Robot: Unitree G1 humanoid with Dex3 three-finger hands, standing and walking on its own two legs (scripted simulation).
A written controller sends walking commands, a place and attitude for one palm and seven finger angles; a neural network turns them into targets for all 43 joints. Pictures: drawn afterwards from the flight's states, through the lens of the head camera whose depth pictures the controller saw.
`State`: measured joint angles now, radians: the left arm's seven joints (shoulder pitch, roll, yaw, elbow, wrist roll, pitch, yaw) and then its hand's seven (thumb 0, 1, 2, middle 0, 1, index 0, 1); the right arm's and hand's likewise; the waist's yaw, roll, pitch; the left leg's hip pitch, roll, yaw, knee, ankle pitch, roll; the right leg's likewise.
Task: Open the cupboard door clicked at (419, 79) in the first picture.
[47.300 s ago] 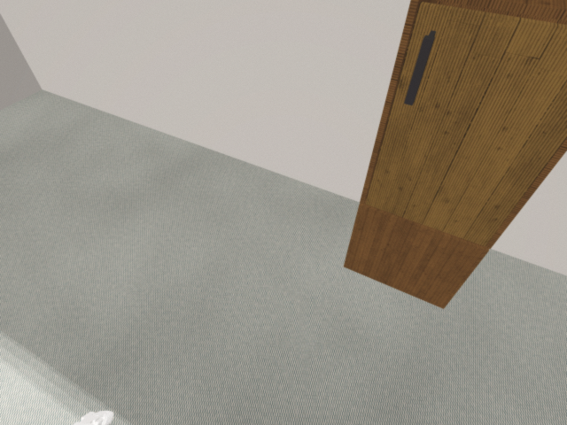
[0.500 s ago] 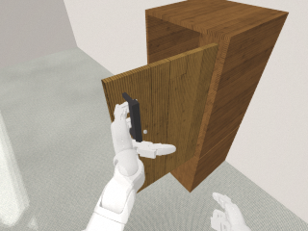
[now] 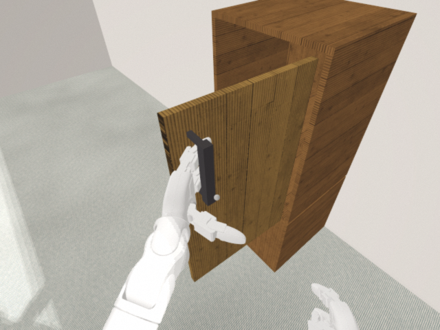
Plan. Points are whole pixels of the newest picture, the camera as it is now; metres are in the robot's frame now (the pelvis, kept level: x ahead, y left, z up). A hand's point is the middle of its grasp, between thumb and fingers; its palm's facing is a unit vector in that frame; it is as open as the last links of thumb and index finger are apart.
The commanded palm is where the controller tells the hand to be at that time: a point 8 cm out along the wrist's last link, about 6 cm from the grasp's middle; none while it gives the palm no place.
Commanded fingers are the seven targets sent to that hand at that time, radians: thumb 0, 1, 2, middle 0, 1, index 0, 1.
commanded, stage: slide the hand sideways off the handle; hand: left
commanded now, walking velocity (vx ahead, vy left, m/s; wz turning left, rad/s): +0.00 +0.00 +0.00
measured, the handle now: (201, 169) +0.36 +0.07 +0.14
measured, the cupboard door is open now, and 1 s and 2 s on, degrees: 87 88 88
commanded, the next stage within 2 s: draw the hand back to the body in 0.88 s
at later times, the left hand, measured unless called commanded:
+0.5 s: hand (191, 221) +0.25 +0.07 +0.14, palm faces +0.00 -1.00 -0.02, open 16.2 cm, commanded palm +0.21 +0.13 +0.14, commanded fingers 0.00 -0.50 0.30 -0.15 -0.30 -0.15 -0.30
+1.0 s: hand (153, 240) +0.21 +0.12 +0.13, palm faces +0.04 -1.00 -0.03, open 16.3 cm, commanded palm +0.18 +0.17 +0.14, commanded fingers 0.00 -0.50 0.30 -0.15 -0.30 -0.15 -0.30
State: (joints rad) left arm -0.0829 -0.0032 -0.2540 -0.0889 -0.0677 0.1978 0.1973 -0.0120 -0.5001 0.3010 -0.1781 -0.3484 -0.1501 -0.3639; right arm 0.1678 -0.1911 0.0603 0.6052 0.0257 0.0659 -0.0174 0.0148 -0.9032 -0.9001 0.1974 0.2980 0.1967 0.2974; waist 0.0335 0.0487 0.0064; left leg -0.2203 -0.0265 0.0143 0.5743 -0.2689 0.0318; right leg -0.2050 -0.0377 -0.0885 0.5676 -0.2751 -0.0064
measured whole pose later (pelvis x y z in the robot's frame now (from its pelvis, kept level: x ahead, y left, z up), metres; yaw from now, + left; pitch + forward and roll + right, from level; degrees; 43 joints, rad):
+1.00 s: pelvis +0.03 -0.03 +0.00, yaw +0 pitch -2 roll -1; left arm 0.54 0.18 0.07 -0.49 -0.25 0.02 -0.13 -0.01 -0.50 0.30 -0.15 -0.30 -0.15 -0.30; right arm 0.24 -0.24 0.04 0.56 0.04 -0.19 -0.06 0.02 -0.90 -0.90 0.20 0.30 0.20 0.30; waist 0.05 0.07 -0.04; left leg -0.24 0.02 -0.01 0.62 -0.34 -0.01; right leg -0.21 0.01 -0.11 0.58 -0.33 -0.04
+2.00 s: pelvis +0.04 +0.00 +0.01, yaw -2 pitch -5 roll -1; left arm 0.50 0.31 0.25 -0.43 -0.05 -0.08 0.13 0.00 0.28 0.64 -0.19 -0.30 -0.18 -0.30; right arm 0.21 -0.22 0.03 0.63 -0.01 -0.11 -0.07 0.02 -0.90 -0.90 0.20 0.30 0.20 0.30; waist 0.06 0.06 0.03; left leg -0.10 0.00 0.04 0.45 -0.27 0.03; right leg -0.08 0.00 -0.06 0.41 -0.24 0.00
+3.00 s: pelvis +0.01 +0.00 +0.01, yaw -4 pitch +0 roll -1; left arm 0.55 0.39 0.37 -0.45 -0.04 -0.14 0.12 0.02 0.89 0.90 -0.21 -0.30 -0.21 -0.30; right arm 0.17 -0.24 -0.02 0.56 0.01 -0.01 -0.07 0.01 -0.90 -0.90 0.20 0.30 0.20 0.30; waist 0.01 0.04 0.05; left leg -0.24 0.01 0.08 0.47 -0.23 0.03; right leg -0.24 0.00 -0.02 0.44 -0.20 0.00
